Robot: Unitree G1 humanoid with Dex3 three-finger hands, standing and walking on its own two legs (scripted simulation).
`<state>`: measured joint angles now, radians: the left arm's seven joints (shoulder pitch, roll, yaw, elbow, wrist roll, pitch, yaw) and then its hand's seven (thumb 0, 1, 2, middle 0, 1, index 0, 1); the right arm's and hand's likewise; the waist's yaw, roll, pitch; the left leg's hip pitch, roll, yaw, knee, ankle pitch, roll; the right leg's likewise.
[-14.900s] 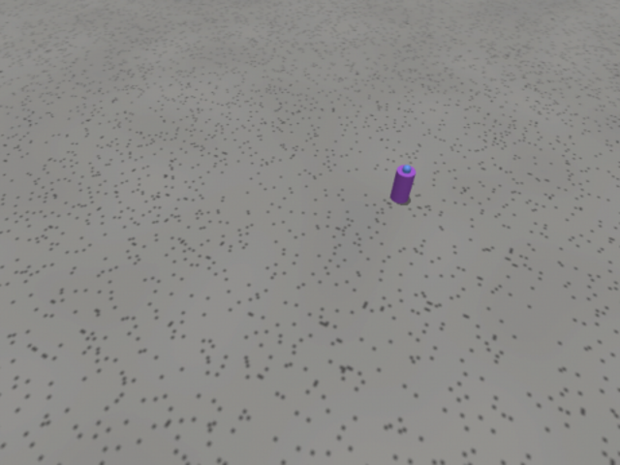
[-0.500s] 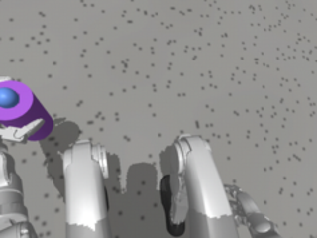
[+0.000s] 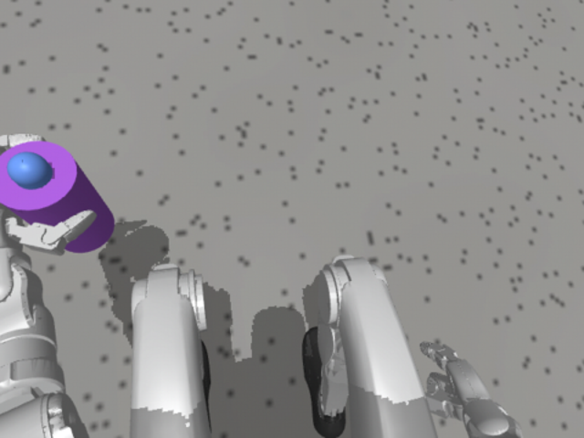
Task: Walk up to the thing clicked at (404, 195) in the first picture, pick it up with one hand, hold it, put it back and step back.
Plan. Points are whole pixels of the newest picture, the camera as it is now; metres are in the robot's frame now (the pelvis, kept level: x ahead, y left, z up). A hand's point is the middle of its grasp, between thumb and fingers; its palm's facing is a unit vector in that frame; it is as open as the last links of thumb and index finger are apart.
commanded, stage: settle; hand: left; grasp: from the side
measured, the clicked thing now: (58, 199) +0.41 +0.28 -0.07
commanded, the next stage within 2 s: lift in 0.20 s
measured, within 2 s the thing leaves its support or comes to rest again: neither
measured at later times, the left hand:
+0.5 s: hand (40, 188) +0.41 +0.28 -0.02, palm faces +0.30 -0.95 -0.07, open 11.5 cm
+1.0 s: hand out of the picture +0.39 +0.26 +0.11, palm faces +0.31 -0.95 -0.06, open 11.5 cm
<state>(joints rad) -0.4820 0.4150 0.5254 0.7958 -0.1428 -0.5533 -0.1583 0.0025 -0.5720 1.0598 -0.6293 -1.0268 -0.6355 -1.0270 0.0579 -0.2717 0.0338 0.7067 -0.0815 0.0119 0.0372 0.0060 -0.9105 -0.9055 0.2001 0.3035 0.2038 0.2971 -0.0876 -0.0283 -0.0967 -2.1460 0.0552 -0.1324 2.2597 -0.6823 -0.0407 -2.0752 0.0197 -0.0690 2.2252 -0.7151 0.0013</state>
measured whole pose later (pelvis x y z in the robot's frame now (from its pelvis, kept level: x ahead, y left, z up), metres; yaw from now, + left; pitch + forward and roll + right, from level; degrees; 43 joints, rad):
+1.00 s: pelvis +0.01 +0.00 +0.12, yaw +2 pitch +32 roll -4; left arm -0.28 0.30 0.37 0.42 -0.19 -0.37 -0.07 0.00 -0.57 1.06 -0.63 -1.02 -0.64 -1.02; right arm 0.09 -0.25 0.00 0.64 0.00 -0.04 -0.01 0.01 -0.93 -0.90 0.20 0.30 0.20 0.30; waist -0.05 0.02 -0.17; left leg -1.81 0.06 -0.09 1.88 -0.65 -0.03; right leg -1.74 0.01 -0.05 1.86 -0.68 0.00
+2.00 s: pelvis +0.06 +0.01 +0.31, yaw +6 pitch +14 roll -2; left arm -0.07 0.18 0.15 0.42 -0.13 -0.35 0.06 0.00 -0.57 1.04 -0.65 -0.99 -0.66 -0.99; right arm 0.22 -0.21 0.03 0.66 -0.01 -0.06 -0.05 0.01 -0.92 -0.90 0.20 0.30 0.20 0.30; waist -0.03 0.01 -0.09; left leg -0.89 0.05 -0.04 1.12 -0.47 -0.03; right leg -0.83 -0.01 -0.05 1.09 -0.50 0.00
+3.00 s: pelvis +0.08 +0.01 +0.35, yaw +6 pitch +8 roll -2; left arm -0.07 0.16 0.13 0.43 -0.12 -0.34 0.08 0.00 -0.55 1.02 -0.65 -0.98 -0.66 -0.98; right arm 0.23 -0.21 0.01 0.66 -0.02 -0.01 -0.04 0.01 -0.94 -0.91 0.20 0.30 0.20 0.30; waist -0.03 0.01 -0.05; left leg -0.62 0.05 -0.03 0.90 -0.42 -0.02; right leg -0.55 -0.01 -0.04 0.86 -0.44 0.01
